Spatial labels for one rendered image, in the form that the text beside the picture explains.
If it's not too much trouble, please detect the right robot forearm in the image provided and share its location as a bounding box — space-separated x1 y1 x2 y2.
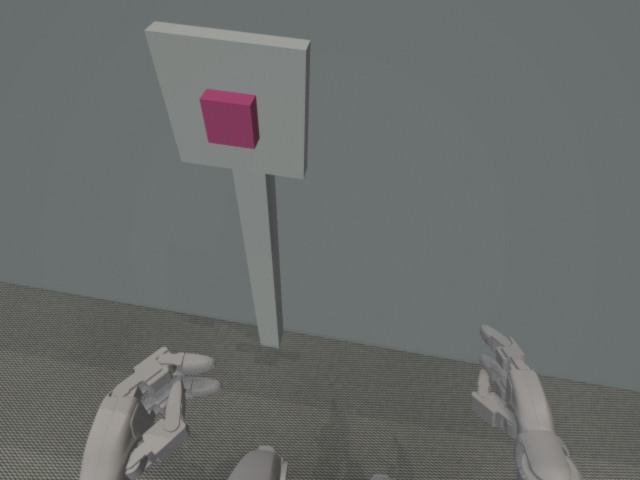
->
513 430 583 480

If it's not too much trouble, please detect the button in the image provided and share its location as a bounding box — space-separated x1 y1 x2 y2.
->
200 89 260 149

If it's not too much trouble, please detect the panel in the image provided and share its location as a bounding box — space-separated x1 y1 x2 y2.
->
144 21 310 348

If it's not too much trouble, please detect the robot left thigh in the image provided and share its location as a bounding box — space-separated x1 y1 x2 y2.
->
227 450 288 480

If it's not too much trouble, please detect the robot right hand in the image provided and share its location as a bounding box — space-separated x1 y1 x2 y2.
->
472 324 555 442

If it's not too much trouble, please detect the robot left hand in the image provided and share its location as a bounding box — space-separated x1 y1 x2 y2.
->
79 347 222 480

